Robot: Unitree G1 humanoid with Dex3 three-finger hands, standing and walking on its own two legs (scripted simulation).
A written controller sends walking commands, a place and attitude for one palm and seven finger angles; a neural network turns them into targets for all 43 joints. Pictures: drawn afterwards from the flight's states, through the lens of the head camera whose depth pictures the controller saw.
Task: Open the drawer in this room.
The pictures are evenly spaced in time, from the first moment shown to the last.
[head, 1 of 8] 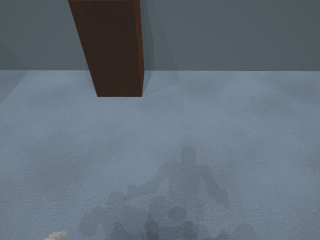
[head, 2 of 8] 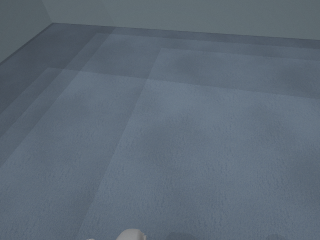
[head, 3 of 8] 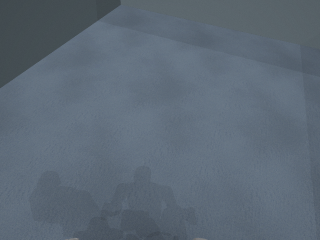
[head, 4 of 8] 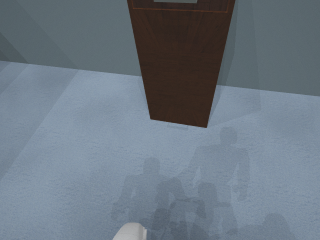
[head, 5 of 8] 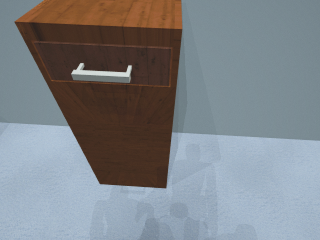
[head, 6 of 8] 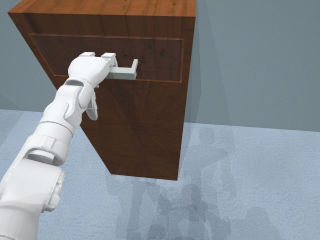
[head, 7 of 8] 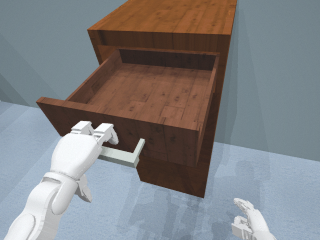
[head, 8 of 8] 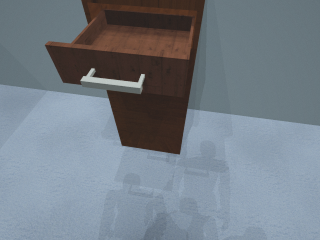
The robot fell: no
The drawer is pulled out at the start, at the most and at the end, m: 0.00 0.29 0.29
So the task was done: yes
